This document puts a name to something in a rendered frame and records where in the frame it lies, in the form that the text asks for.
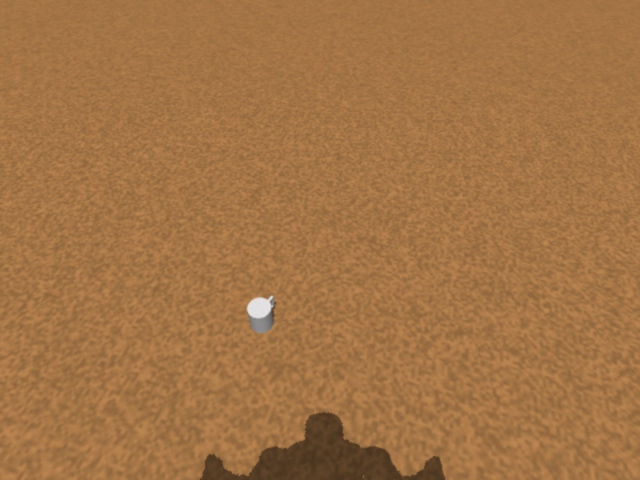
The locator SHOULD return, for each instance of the mug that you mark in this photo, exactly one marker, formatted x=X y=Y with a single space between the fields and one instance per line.
x=260 y=314

